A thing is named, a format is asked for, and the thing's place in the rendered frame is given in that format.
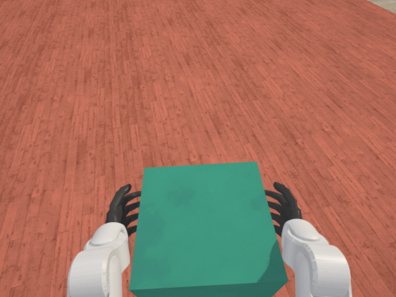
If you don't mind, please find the left robot hand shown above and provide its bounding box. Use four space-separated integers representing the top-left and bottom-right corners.
105 184 141 237

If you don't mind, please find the robot right forearm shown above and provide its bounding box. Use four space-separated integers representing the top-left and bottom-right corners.
281 219 352 297

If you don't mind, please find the right robot hand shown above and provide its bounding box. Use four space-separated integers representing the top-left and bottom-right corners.
264 182 302 237

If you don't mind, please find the carton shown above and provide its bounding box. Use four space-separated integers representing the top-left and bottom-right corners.
129 161 288 297

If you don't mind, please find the robot left forearm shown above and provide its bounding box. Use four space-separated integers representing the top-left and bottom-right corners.
67 222 131 297

